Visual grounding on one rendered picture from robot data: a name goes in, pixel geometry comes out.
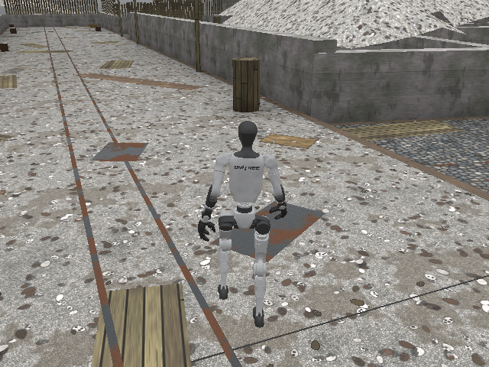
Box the robot left thigh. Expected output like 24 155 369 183
218 212 234 252

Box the robot right forearm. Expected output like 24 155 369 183
274 185 287 209

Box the robot thigh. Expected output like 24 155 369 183
218 212 234 252
253 215 270 277

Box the robot left hand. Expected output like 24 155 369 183
198 220 215 242

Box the robot left forearm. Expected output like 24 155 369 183
200 185 218 222

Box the robot right upper arm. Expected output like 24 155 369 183
262 154 283 196

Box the robot left upper arm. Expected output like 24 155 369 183
210 154 231 197

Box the robot right thigh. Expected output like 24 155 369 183
253 215 270 277

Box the robot right hand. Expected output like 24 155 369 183
269 206 287 219

